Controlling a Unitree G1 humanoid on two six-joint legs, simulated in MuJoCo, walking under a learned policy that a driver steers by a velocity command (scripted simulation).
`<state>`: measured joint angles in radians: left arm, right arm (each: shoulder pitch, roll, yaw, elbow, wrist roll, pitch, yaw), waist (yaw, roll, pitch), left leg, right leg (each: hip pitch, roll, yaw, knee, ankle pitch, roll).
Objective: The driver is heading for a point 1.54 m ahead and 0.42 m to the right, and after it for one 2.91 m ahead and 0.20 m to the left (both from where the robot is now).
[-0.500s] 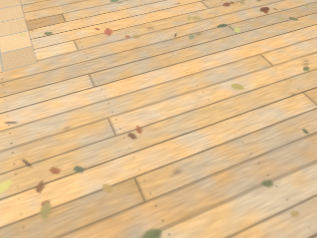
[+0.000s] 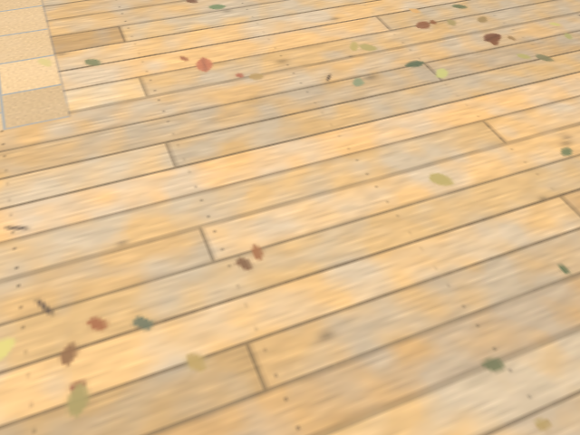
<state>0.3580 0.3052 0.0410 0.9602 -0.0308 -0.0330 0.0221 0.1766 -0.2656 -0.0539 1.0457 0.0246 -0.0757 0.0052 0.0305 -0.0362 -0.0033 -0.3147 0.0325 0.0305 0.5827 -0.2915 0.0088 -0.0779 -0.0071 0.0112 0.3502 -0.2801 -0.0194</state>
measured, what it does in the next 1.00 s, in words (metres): walks ahead, turning right: left foot, then right foot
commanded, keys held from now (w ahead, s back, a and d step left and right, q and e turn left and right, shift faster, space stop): w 0.08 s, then w+e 0.88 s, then w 0.04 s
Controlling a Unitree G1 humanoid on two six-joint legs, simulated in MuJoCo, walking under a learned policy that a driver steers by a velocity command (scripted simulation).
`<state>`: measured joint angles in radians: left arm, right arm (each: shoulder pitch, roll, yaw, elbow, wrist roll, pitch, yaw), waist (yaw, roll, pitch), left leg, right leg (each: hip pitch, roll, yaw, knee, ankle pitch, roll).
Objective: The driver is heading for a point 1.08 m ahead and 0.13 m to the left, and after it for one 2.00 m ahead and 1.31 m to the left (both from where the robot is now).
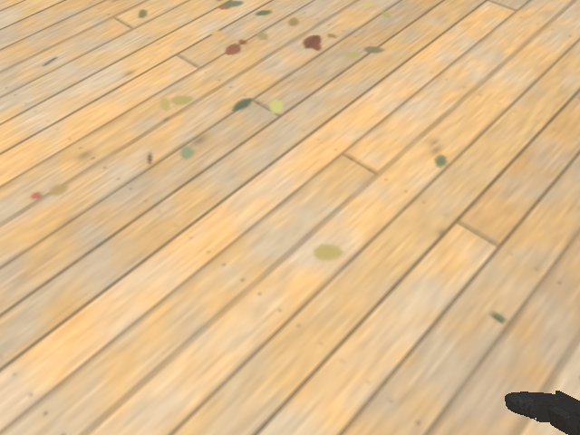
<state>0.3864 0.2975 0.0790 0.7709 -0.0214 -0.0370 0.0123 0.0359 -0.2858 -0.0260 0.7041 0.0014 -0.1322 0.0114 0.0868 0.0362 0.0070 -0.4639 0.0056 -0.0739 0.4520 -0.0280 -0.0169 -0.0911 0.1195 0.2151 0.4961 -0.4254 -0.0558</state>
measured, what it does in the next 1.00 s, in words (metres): walks ahead: right foot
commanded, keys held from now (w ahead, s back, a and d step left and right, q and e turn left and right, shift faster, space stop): w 0.52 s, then w+q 0.48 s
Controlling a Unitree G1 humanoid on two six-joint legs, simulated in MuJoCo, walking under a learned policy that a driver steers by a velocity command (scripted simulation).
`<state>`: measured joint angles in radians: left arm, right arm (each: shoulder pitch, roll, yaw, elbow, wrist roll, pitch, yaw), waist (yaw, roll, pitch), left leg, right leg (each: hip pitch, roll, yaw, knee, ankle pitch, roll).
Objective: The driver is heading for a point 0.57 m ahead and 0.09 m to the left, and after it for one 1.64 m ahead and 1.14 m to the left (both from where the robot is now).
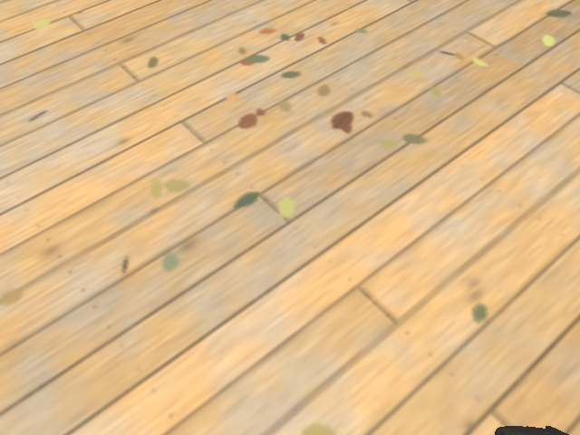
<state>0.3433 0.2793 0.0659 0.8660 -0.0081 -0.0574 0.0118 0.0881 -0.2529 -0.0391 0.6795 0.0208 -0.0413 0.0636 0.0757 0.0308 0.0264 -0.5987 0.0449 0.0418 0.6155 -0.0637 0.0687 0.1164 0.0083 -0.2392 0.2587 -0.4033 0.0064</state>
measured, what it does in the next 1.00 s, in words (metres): walks ahead, turning left: left foot, then right foot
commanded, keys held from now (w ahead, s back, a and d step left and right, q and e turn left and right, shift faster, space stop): w+q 0.46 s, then no key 0.16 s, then q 0.38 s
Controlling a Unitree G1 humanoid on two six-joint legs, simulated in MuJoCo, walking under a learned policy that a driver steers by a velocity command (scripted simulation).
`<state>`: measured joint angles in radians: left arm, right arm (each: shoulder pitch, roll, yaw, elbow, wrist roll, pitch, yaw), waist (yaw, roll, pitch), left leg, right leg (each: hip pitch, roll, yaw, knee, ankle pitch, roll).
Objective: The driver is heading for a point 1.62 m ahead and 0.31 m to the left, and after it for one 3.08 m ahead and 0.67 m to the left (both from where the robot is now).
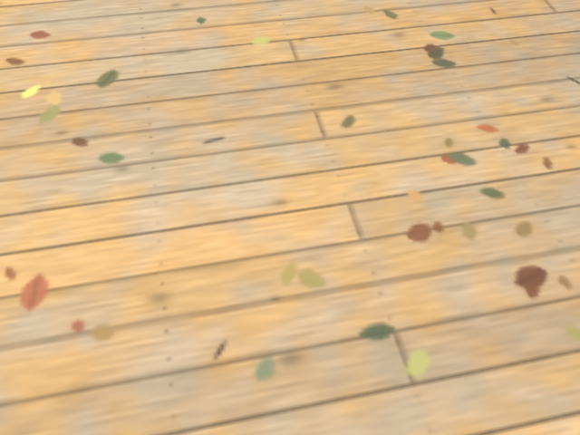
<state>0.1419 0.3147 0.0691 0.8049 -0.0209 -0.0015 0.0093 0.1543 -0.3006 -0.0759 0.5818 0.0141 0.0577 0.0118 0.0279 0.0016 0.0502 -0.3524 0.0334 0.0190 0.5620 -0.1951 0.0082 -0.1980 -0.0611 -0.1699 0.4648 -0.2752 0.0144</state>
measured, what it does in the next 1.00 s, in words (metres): walks ahead, turning left: right foot, then left foot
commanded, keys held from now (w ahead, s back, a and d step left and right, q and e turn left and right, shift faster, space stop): w+q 0.56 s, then w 0.38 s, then w+e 0.06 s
